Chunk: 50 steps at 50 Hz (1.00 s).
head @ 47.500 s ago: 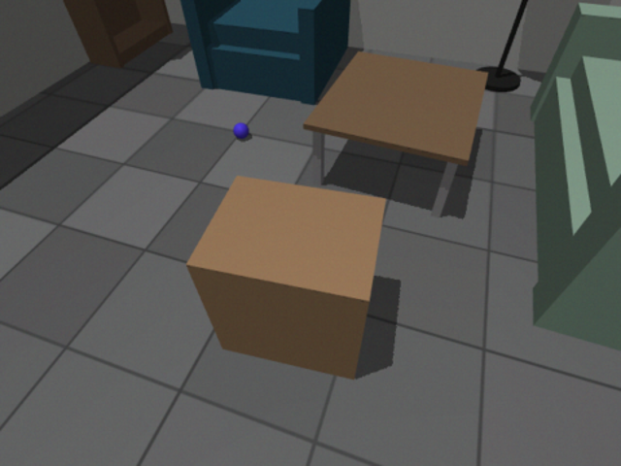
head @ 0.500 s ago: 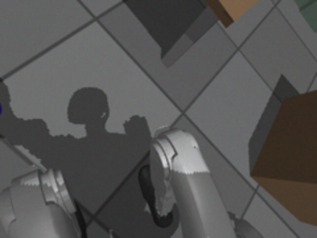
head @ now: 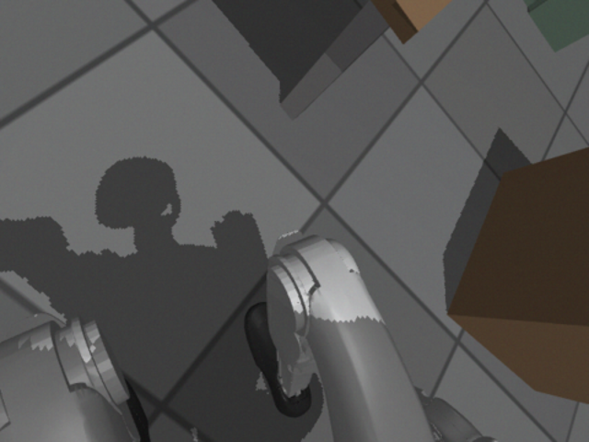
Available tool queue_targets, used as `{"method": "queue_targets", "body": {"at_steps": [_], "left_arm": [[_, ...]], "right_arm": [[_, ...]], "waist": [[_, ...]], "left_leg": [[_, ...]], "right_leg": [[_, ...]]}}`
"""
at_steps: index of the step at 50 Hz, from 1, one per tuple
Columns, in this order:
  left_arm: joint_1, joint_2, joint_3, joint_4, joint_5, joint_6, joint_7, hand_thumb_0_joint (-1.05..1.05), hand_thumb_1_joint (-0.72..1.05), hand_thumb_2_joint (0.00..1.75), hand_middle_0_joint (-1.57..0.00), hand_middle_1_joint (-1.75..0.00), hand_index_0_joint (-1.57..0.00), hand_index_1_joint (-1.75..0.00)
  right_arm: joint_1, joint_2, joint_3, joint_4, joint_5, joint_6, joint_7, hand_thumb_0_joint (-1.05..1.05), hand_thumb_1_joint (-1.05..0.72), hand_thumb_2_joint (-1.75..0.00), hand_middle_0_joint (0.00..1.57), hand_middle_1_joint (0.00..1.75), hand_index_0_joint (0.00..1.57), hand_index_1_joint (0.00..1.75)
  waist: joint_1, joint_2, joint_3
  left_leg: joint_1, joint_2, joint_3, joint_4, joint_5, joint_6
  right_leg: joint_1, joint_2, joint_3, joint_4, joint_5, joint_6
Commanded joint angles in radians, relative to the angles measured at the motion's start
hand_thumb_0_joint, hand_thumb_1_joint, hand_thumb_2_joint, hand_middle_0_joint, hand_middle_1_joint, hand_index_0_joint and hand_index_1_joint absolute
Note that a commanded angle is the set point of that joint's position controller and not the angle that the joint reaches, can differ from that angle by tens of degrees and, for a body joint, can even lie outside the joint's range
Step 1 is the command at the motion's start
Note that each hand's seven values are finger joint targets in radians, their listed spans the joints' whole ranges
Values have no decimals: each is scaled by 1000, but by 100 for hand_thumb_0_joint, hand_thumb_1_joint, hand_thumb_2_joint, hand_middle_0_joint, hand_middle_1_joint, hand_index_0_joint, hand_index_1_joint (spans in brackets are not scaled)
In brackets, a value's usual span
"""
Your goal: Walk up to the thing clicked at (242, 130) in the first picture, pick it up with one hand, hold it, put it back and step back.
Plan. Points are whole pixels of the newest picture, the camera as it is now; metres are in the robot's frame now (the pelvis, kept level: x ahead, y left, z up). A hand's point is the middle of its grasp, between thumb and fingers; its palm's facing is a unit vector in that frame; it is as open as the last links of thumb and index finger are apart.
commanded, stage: rest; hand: left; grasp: from above
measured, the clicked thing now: out of the picture +0.46 +0.32 -0.26
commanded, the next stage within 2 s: open in 0.18 s
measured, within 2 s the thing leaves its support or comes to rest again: neither
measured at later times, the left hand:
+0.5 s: hand out of the picture +0.45 +0.31 -0.23, palm faces -0.45 -0.15 -0.88, open 10.7 cm
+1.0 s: hand out of the picture +0.45 +0.32 -0.24, palm faces -0.44 -0.18 -0.88, open 13.9 cm
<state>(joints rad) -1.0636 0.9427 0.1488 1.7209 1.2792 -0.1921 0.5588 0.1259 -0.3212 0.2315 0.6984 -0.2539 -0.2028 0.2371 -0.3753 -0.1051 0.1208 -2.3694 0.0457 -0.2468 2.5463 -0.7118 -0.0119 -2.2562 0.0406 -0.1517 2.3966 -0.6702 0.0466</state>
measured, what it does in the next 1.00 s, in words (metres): stands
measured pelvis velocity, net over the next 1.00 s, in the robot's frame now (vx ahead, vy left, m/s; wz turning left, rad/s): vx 0.00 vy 0.00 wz -0.02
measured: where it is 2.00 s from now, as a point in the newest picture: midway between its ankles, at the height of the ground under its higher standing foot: (216, 416)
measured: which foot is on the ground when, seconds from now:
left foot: down 0.00-1.00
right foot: down 0.00-1.00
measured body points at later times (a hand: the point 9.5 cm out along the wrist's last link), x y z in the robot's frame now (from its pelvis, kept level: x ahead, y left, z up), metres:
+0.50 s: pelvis +0.00 +0.00 +0.00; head +0.26 +0.12 +0.34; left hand +0.47 +0.32 -0.18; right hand +0.04 -0.24 -0.06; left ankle +0.06 +0.13 -0.27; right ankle +0.11 -0.12 -0.27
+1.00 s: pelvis +0.00 +0.00 +0.00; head +0.27 +0.12 +0.34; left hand +0.47 +0.32 -0.18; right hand +0.05 -0.25 -0.05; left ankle +0.06 +0.13 -0.27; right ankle +0.11 -0.12 -0.27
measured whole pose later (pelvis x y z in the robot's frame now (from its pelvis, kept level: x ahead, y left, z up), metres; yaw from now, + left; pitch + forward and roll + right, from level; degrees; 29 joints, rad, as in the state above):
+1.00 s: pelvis +0.00 +0.00 +0.00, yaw -1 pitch +28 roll -14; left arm -1.07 0.98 0.13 1.72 1.23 -0.17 0.56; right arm 0.11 -0.34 0.28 0.67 -0.26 -0.23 0.26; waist -0.39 -0.12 0.15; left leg -2.36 0.05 -0.27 2.55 -0.71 -0.01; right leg -2.24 0.05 -0.17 2.38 -0.66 0.05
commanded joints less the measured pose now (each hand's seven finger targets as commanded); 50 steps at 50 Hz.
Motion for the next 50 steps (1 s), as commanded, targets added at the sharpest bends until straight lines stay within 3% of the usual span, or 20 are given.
{"method": "queue_targets", "body": {"at_steps": [1, 3, 4, 5, 6, 13, 14, 17, 20, 23, 24, 27, 30, 33, 38, 39, 40, 44, 47, 50], "left_arm": [[-290, 222, -8, -115, -8, -8, 45, 0, 61, 85, -95, -79, -97, -77], [-282, 212, -16, -107, -5, -14, 45, 0, 61, 83, -95, -79, -97, -77], [-277, 235, -3, -113, -5, -19, 50, 0, 61, 83, -96, -77, -97, -76], [-274, 211, -31, -104, 1, -20, 48, 0, 62, 82, -96, -77, -98, -76], [-265, 224, -18, -81, -1, -20, 52, 0, 61, 82, -96, -77, -98, -75], [-282, 218, -53, -47, 6, -30, 63, 0, 61, 82, -96, -76, -97, -75], [-290, 234, -42, -65, 3, -31, 67, 0, 61, 81, -95, -76, -97, -75], [-289, 214, -66, -54, 2, -29, 67, 0, 37, 71, -71, -73, -73, -71], [-292, 251, -41, -65, -3, -29, 77, 0, 13, 62, -48, -72, -51, -69], [-295, 225, -59, -57, -4, -31, 78, 0, -11, 66, -36, -76, -39, -74], [-309, 253, -46, -77, -7, -35, 85, 0, -18, 69, -35, -79, -37, -76], [-302, 274, -33, -69, -3, -30, 94, 0, -27, 76, -29, -83, -30, -81], [-286, 259, -46, -61, 5, -13, 97, 0, -34, 82, -24, -87, -25, -86], [-282, 297, -13, -116, 2, 0, 106, 0, -38, 86, -20, -91, -21, -90], [-271, 240, -43, -74, -8, 32, 88, 0, -48, 93, -11, -98, -11, -97], [-275, 240, -44, -98, -23, 33, 87, 0, -50, 94, -9, -100, -10, -99], [-277, 215, -66, -84, -30, 36, 78, 0, -52, 96, -8, -100, -9, -99], [-241, 284, 0, -106, -50, 36, 61, 0, -53, 99, -7, -102, -8, -102], [-247, 237, -31, -88, -52, 23, 37, 0, -54, 101, -7, -104, -7, -104], [-268, 259, -28, -136, -52, 5, 25, 0, -53, 101, -7, -105, -7, -104]], "right_arm": [[202, -312, -84, 16, 5, -8, -10, 0, -91, -90, 20, 30, 20, 30], [196, -314, -78, 13, -2, -14, -5, 0, -90, -90, 20, 30, 20, 30], [198, -312, -71, 15, 1, -11, -8, 0, -90, -90, 20, 30, 20, 30], [188, -319, -77, 6, 4, -11, -8, 0, -90, -90, 20, 30, 20, 30], [193, -308, -64, 13, -4, -10, -5, 0, -91, -90, 20, 30, 20, 30], [177, -319, -43, 1, -6, -20, 0, 0, -91, -90, 20, 30, 20, 30], [184, -324, -41, -2, -7, -19, -2, 0, -90, -90, 20, 30, 20, 30], [185, -332, -45, -8, -10, -25, 0, 0, -90, -90, 20, 30, 20, 30], [190, -322, -28, -12, -8, -28, 0, 0, -89, -90, 20, 30, 20, 30], [180, -324, -28, -9, -8, -36, 4, 0, -89, -90, 20, 30, 20, 30], [180, -329, -27, -12, -5, -37, 1, 0, -90, -90, 20, 30, 20, 30], [180, -328, -22, -11, -8, -39, 3, 0, -90, -90, 20, 30, 20, 30], [174, -333, -31, -14, -13, -41, 5, 0, -90, -90, 20, 30, 20, 30], [166, -335, -37, -10, -10, -42, 3, 0, -90, -90, 20, 30, 20, 30], [165, -338, -42, -17, -8, -40, 15, 0, -90, -90, 20, 30, 20, 30], [154, -337, -41, -21, -7, -41, 13, 0, -89, -90, 20, 30, 20, 30], [158, -332, -38, -21, -6, -44, 15, 0, -90, -90, 20, 30, 20, 30], [199, -345, -45, -6, -2, -40, 10, 0, -90, -90, 20, 30, 20, 30], [190, -329, -42, -9, -1, -31, 10, 0, -90, -90, 20, 30, 20, 30], [176, -330, -43, -15, 8, -20, 1, 0, -90, -90, 20, 30, 20, 30]], "waist": [[-45, 477, -621], [-53, 479, -604], [-41, 486, -624], [-45, 501, -611], [-48, 471, -611], [-68, 473, -572], [-62, 467, -588], [-66, 465, -573], [-60, 453, -585], [-73, 456, -574], [-62, 470, -584], [-59, 473, -598], [-63, 502, -592], [-28, 565, -641], [-62, 528, -591], [-46, 523, -611], [-56, 512, -594], [-34, 495, -639], [-57, 477, -614], [-42, 516, -631]], "left_leg": [[491, 5, 119, -240, 204, 24], [487, 5, 115, -244, 200, 23], [502, 7, 106, -259, 205, 19], [499, 6, 109, -257, 205, 20], [492, 7, 108, -252, 205, 21], [473, 9, 99, -246, 186, 21], [474, 10, 100, -248, 198, 24], [466, 10, 106, -247, 180, 25], [461, 8, 99, -248, 181, 25], [475, 13, 87, -249, 176, 20], [479, 15, 84, -257, 181, 19], [478, 15, 90, -253, 190, 19], [489, 15, 103, -241, 193, 19], [533, 17, 95, -264, 215, 7], [497, 15, 99, -248, 231, 14], [494, 16, 99, -254, 226, 15], [482, 15, 102, -245, 218, 20], [494, 14, 102, -251, 258, 20], [478, 16, 93, -251, 232, 20], [504, 15, 86, -266, 211, 15]], "right_leg": [[343, 47, -108, -209, 256, -64], [339, 49, -113, -209, 251, -63], [345, 50, -120, -210, 248, -66], [340, 52, -116, -207, 251, -67], [351, 53, -119, -210, 253, -64], [335, 56, -124, -205, 244, -62], [352, 59, -123, -217, 255, -60], [355, 62, -116, -225, 241, -59], [361, 58, -125, -224, 240, -57], [339, 58, -134, -207, 238, -58], [347, 61, -134, -214, 240, -59], [366, 62, -128, -217, 250, -58], [373, 65, -119, -217, 257, -59], [366, 63, -126, -206, 264, -67], [358, 63, -125, -201, 288, -65], [370, 68, -122, -213, 283, -65], [368, 67, -119, -218, 280, -63], [410, 60, -119, -223, 305, -60], [399, 62, -121, -217, 284, -63], [377, 58, -123, -215, 257, -69]]}}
